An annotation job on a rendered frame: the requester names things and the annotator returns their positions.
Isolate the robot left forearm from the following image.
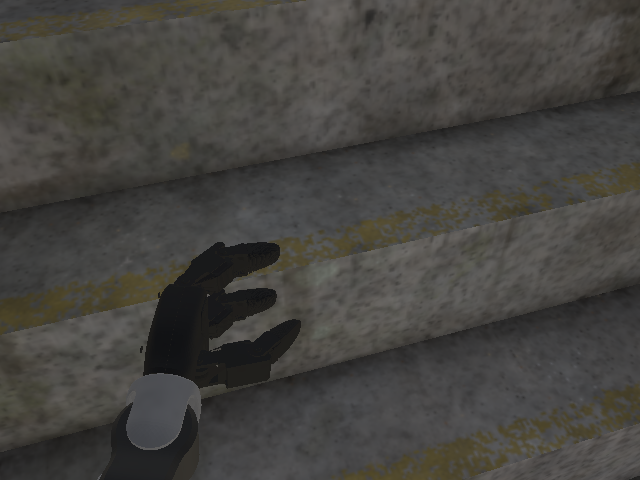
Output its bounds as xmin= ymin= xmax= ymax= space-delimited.
xmin=97 ymin=373 xmax=202 ymax=480

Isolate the left robot hand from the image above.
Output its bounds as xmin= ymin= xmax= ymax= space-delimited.
xmin=140 ymin=242 xmax=301 ymax=389

